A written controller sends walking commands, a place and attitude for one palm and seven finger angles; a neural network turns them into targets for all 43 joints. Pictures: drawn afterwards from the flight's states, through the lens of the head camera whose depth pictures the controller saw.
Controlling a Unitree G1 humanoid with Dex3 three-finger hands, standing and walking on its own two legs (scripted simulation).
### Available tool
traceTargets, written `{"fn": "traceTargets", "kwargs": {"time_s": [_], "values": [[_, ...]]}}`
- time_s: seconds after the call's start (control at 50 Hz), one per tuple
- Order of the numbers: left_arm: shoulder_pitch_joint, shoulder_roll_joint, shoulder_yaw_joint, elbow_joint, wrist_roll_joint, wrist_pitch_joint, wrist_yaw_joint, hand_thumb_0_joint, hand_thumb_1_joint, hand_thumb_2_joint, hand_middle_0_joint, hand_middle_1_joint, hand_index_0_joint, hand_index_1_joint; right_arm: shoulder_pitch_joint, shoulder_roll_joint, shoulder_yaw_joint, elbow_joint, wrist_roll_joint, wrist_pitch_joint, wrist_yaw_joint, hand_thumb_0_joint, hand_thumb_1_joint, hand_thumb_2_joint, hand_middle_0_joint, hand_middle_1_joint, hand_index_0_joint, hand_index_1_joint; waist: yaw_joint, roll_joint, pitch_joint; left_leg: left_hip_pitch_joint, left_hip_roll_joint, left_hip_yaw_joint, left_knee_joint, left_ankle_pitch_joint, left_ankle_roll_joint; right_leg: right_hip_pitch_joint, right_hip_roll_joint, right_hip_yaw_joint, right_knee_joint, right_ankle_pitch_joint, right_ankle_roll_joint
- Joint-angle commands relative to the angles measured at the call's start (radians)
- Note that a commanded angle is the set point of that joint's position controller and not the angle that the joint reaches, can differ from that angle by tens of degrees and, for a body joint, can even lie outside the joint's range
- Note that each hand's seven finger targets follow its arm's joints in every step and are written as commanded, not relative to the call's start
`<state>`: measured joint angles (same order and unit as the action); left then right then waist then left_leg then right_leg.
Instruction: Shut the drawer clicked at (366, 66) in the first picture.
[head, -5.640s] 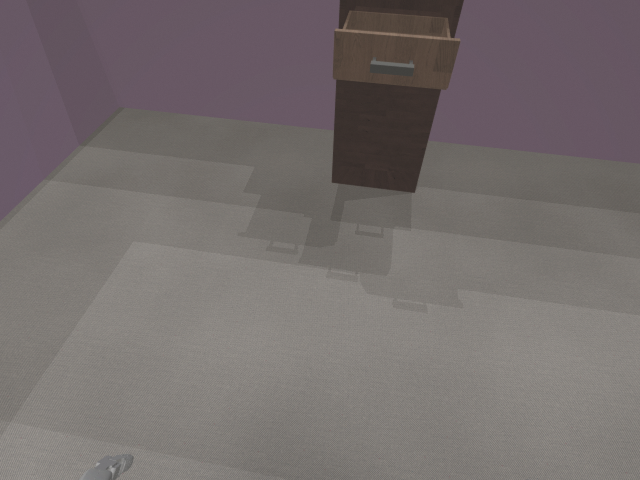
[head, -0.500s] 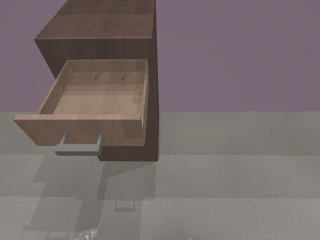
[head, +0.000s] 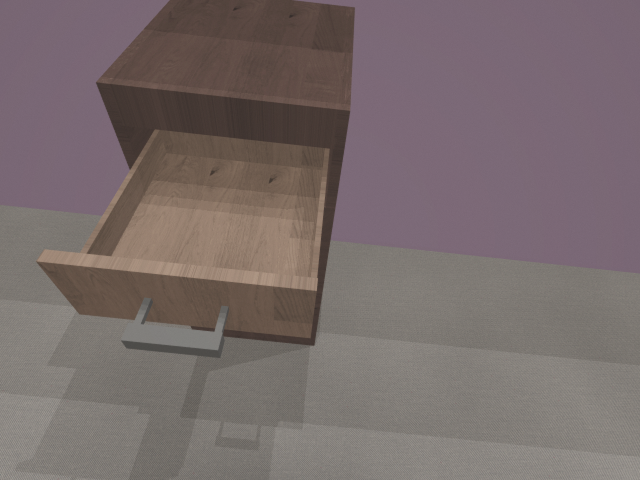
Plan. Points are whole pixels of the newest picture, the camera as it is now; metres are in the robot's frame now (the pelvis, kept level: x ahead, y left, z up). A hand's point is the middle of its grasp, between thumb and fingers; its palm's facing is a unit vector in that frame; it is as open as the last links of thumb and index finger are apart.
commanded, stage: come to a stop and stand still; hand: left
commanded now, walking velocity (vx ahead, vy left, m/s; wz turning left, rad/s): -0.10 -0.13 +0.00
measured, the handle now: (179, 324) +0.30 +0.23 -0.03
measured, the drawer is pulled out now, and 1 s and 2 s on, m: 0.30 0.30 0.30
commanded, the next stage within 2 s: look again from close up in 0.76 s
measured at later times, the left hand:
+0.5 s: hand out of the picture -0.01 +0.10 -0.17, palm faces +0.04 -0.97 -0.24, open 7.3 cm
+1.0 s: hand out of the picture -0.07 +0.11 -0.18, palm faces +0.05 -0.98 -0.19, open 7.4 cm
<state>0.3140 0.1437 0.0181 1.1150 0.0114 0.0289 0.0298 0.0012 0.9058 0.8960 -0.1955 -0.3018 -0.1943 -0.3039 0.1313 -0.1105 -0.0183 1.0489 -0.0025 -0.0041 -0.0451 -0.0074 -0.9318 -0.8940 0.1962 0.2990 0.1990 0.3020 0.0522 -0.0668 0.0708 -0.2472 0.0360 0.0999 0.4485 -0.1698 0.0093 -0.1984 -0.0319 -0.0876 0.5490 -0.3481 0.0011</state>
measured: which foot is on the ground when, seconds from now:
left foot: down 0.00-0.26, up 0.28-0.44, down 0.46-1.00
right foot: up 0.00-0.22, down 0.24-1.00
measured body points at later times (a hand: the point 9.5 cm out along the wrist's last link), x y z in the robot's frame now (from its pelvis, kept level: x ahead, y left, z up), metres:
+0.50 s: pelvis -0.05 -0.08 +0.00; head -0.05 -0.10 +0.45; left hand -0.01 +0.15 -0.15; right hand -0.06 -0.31 -0.17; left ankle -0.04 +0.08 -0.74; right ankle -0.06 -0.15 -0.74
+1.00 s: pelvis -0.06 -0.06 -0.01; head -0.05 -0.06 +0.44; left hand -0.07 +0.16 -0.16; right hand -0.08 -0.29 -0.16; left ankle -0.04 +0.08 -0.74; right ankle -0.06 -0.15 -0.74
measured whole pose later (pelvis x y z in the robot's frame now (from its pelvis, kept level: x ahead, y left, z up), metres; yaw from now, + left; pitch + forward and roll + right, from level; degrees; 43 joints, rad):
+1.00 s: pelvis -0.06 -0.06 -0.01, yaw +1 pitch -1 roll -2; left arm 0.33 0.13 0.01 1.08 0.02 0.00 0.03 0.00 0.90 0.90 -0.20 -0.30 -0.20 -0.30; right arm 0.35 -0.16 -0.04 1.06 -0.03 0.02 -0.04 0.00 -0.91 -0.89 0.20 0.30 0.20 0.30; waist -0.02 0.04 0.02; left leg -0.30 0.08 -0.01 0.59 -0.28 -0.01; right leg -0.21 0.03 -0.12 0.50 -0.28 -0.05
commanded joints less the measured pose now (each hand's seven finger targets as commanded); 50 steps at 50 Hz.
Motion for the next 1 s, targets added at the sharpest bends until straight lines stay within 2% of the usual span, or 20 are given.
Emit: {"fn": "traceTargets", "kwargs": {"time_s": [0.0, 0.04, 0.08, 0.14, 0.18, 0.2, 0.22, 0.24, 0.28, 0.36, 0.44, 0.48, 0.52, 0.64, 0.82, 0.84, 0.86, 0.88, 0.94, 0.98], "values": [[0.077, 0.098, 0.037, -0.061, 0.012, 0.013, 0.001, 0.0, 0.9, 0.9, -0.2, -0.3, -0.2, -0.3, 0.114, -0.216, -0.056, -0.022, -0.01, 0.006, -0.026, 0.0, -0.9, -0.9, 0.2, 0.3, 0.2, 0.3, -0.052, 0.234, -0.091, 0.111, 0.336, -0.252, -0.155, 0.501, 0.18, -0.161, -0.021, 0.085, 0.326, -0.179, 0.009], [0.077, 0.087, 0.043, -0.072, 0.014, 0.013, -0.002, 0.0, 0.9, 0.9, -0.2, -0.3, -0.2, -0.3, 0.09, -0.214, -0.061, -0.037, -0.013, 0.007, -0.023, 0.0, -0.9, -0.9, 0.2, 0.3, 0.2, 0.3, -0.048, 0.178, -0.132, 0.131, 0.327, -0.229, -0.125, 0.48, 0.191, -0.193, -0.019, 0.098, 0.384, -0.165, 0.012], [0.065, 0.065, 0.043, -0.089, 0.012, 0.012, -0.004, 0.0, 0.9, 0.9, -0.2, -0.3, -0.2, -0.3, 0.076, -0.226, -0.07, -0.047, -0.02, 0.011, -0.015, 0.0, -0.9, -0.9, 0.2, 0.3, 0.2, 0.3, -0.054, 0.184, -0.17, 0.15, 0.304, -0.209, -0.12, 0.386, 0.178, -0.196, -0.017, 0.084, 0.352, -0.151, 0.02], [0.061, 0.054, 0.038, -0.095, 0.008, 0.001, -0.006, 0.0, 0.9, 0.9, -0.2, -0.3, -0.2, -0.3, 0.058, -0.223, -0.073, -0.044, -0.023, 0.015, -0.001, 0.0, -0.9, -0.9, 0.2, 0.3, 0.2, 0.3, -0.053, 0.23, -0.168, 0.086, 0.267, -0.189, -0.122, 0.225, 0.141, -0.096, -0.011, 0.048, 0.145, -0.111, 0.015], [0.124, 0.068, 0.039, -0.073, 0.01, -0.007, -0.004, 0.0, 0.9, 0.9, -0.2, -0.3, -0.2, -0.3, 0.049, -0.212, -0.072, -0.042, -0.015, 0.022, 0.008, 0.0, -0.9, -0.9, 0.2, 0.3, 0.2, 0.3, -0.02, 0.177, -0.157, -0.007, 0.197, -0.146, -0.051, 0.06, 0.078, 0.046, -0.005, 0.026, -0.111, 0.098, 0.017], [0.115, 0.115, 0.044, -0.075, 0.019, -0.012, 0.0, 0.0, 0.9, 0.9, -0.2, -0.3, -0.2, -0.3, 0.069, -0.166, -0.068, -0.042, -0.007, 0.026, 0.014, 0.0, -0.9, -0.9, 0.2, 0.3, 0.2, 0.3, -0.028, 0.049, -0.116, -0.088, 0.118, -0.094, 0.03, -0.063, 0.025, 0.072, -0.07, 0.121, -0.235, 0.132, -0.001], [0.067, 0.185, 0.048, -0.086, 0.022, -0.018, 0.003, 0.0, 0.9, 0.9, -0.2, -0.3, -0.2, -0.3, 0.062, -0.104, -0.053, -0.059, -0.002, 0.032, 0.021, 0.0, -0.9, -0.9, 0.2, 0.3, 0.2, 0.3, -0.044, -0.154, -0.056, -0.162, 0.027, -0.022, 0.115, -0.205, -0.031, 0.005, -0.227, 0.298, -0.311, 0.099, -0.062], [0.003, 0.205, 0.044, -0.11, 0.016, -0.02, 0.005, 0.0, 0.9, 0.9, -0.2, -0.3, -0.2, -0.3, 0.03, -0.101, -0.044, -0.07, -0.007, 0.037, 0.03, 0.0, -0.9, -0.9, 0.2, 0.3, 0.2, 0.3, -0.041, -0.159, -0.026, -0.109, 0.026, -0.04, 0.183, -0.266, -0.035, -0.121, -0.288, 0.314, -0.357, 0.05, -0.118], [-0.065, 0.173, 0.038, -0.113, 0.015, -0.029, 0.009, 0.0, 0.9, 0.9, -0.2, -0.3, -0.2, -0.3, 0.034, -0.105, -0.043, -0.048, -0.015, 0.044, 0.031, 0.0, -0.9, -0.9, 0.2, 0.3, 0.2, 0.3, -0.059, -0.162, 0.025, -0.083, 0.043, -0.083, 0.246, -0.22, -0.024, -0.181, -0.231, 0.276, -0.342, 0.058, -0.133], [-0.062, 0.144, 0.026, -0.089, 0.002, -0.038, 0.008, 0.0, 0.9, 0.9, -0.2, -0.3, -0.2, -0.3, 0.138, -0.091, -0.025, 0.026, -0.01, 0.029, 0.025, 0.0, -0.9, -0.9, 0.2, 0.3, 0.2, 0.3, -0.073, -0.057, 0.003, -0.024, 0.032, -0.073, 0.161, -0.101, -0.029, -0.073, -0.161, 0.156, -0.246, 0.267, -0.108], [-0.026, 0.112, 0.016, -0.058, -0.009, -0.039, 0.008, 0.0, 0.9, 0.9, -0.2, -0.3, -0.2, -0.3, 0.176, -0.108, -0.012, 0.062, -0.009, 0.011, 0.011, 0.0, -0.9, -0.9, 0.2, 0.3, 0.2, 0.3, -0.056, 0.025, 0.006, 0.078, 0.08, -0.127, -0.029, 0.098, -0.017, -0.07, -0.102, 0.135, -0.224, 0.2, -0.052], [-0.016, 0.103, 0.016, -0.053, -0.008, -0.036, 0.011, 0.0, 0.9, 0.9, -0.2, -0.3, -0.2, -0.3, 0.181, -0.115, -0.007, 0.071, -0.012, 0.014, 0.005, 0.0, -0.9, -0.9, 0.2, 0.3, 0.2, 0.3, -0.048, 0.028, 0.043, 0.056, 0.084, -0.117, -0.043, 0.043, -0.018, -0.063, -0.089, 0.16, -0.275, 0.14, -0.029], [-0.026, 0.131, 0.024, -0.038, -0.011, -0.034, 0.009, 0.0, 0.9, 0.9, -0.2, -0.3, -0.2, -0.3, 0.194, -0.103, -0.004, 0.088, -0.013, 0.014, 0.005, 0.0, -0.9, -0.9, 0.2, 0.3, 0.2, 0.3, -0.048, 0.111, 0.006, 0.058, 0.069, -0.102, -0.042, 0.047, -0.025, -0.01, -0.099, 0.153, -0.27, 0.165, -0.025], [-0.022, 0.125, 0.027, -0.035, -0.005, -0.031, 0.009, 0.0, 0.9, 0.9, -0.2, -0.3, -0.2, -0.3, 0.231, -0.091, -0.008, 0.096, -0.016, 0.025, 0.008, 0.0, -0.9, -0.9, 0.2, 0.3, 0.2, 0.3, -0.056, 0.042, 0.031, 0.067, 0.056, -0.081, -0.026, -0.059, -0.027, -0.068, -0.105, 0.189, -0.371, -0.089, -0.03], [0.032, 0.08, 0.021, -0.01, -0.007, -0.039, 0.006, 0.0, 0.9, 0.9, -0.2, -0.3, -0.2, -0.3, 0.269, -0.067, -0.001, 0.101, -0.015, 0.008, 0.003, 0.0, -0.9, -0.9, 0.2, 0.3, 0.2, 0.3, -0.054, 0.061, 0.041, 0.048, 0.062, -0.096, -0.069, -0.021, -0.021, -0.059, -0.085, 0.16, -0.331, -0.016, -0.044], [0.025, 0.259, 0.01, -0.103, 0.01, -0.058, 0.017, 0.0, 0.9, 0.9, -0.2, -0.3, -0.2, -0.3, 0.208, -0.191, -0.02, -0.039, -0.027, 0.017, 0.016, 0.0, -0.9, -0.9, 0.2, 0.3, 0.2, 0.3, -0.074, 0.023, 0.152, -0.009, 0.021, -0.122, 0.052, -0.017, -0.007, -0.089, -0.075, 0.21, -0.305, 0.062, -0.016], [0.004, 0.229, 0.039, -0.099, 0.007, -0.068, 0.017, 0.0, 0.9, 0.9, -0.2, -0.3, -0.2, -0.3, 0.224, -0.172, -0.037, -0.058, -0.028, -0.002, 0.009, 0.0, -0.9, -0.9, 0.2, 0.3, 0.2, 0.3, -0.075, 0.141, -0.039, -0.026, 0.043, -0.113, 0.095, -0.074, -0.004, -0.05, -0.162, 0.219, -0.239, 0.014, -0.051], [0.017, 0.194, 0.04, -0.091, 0.012, -0.069, 0.017, 0.0, 0.9, 0.9, -0.2, -0.3, -0.2, -0.3, 0.215, -0.138, -0.035, -0.041, -0.031, -0.008, 0.002, 0.0, -0.9, -0.9, 0.2, 0.3, 0.2, 0.3, -0.065, 0.134, -0.107, -0.029, 0.025, -0.104, 0.125, -0.058, -0.003, -0.021, -0.158, 0.231, -0.242, 0.066, -0.075], [0.029, 0.136, 0.025, -0.109, 0.017, -0.052, 0.017, 0.0, 0.9, 0.9, -0.2, -0.3, -0.2, -0.3, 0.269, -0.093, -0.024, -0.054, -0.028, -0.002, 0.008, 0.0, -0.9, -0.9, 0.2, 0.3, 0.2, 0.3, -0.071, -0.042, -0.095, -0.077, 0.011, -0.07, 0.189, -0.126, 0.004, -0.036, -0.168, 0.218, -0.27, 0.008, -0.102], [0.007, 0.127, 0.025, -0.117, 0.015, -0.05, 0.018, 0.0, 0.9, 0.9, -0.2, -0.3, -0.2, -0.3, 0.273, -0.1, -0.023, -0.051, -0.023, -0.008, 0.008, 0.0, -0.9, -0.9, 0.2, 0.3, 0.2, 0.3, -0.081, -0.038, -0.031, -0.044, 0.027, -0.08, 0.143, -0.063, 0.011, -0.112, -0.149, 0.178, -0.253, 0.034, -0.1]]}}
